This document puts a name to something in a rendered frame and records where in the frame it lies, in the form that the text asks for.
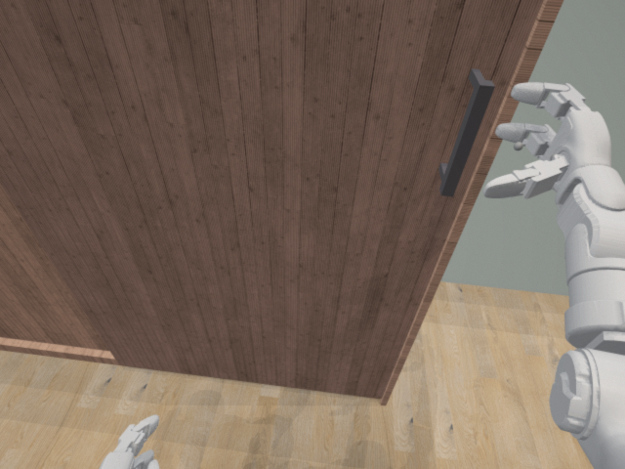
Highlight wardrobe door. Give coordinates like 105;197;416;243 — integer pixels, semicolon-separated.
0;0;544;399
0;184;109;351

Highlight robot right forearm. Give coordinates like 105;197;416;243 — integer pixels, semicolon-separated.
555;165;625;356

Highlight robot left hand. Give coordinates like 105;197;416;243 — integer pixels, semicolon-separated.
99;414;159;469

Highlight handle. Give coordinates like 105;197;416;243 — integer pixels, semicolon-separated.
438;68;495;196

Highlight robot right hand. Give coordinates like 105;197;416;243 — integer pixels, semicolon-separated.
483;82;611;199

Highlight robot right upper arm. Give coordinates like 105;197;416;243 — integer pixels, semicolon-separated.
549;348;625;469

